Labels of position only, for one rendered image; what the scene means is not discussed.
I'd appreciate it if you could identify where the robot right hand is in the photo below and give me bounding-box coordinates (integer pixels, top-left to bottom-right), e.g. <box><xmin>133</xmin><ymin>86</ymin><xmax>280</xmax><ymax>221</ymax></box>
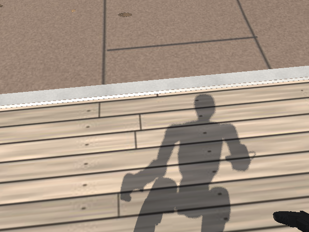
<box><xmin>273</xmin><ymin>211</ymin><xmax>309</xmax><ymax>232</ymax></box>

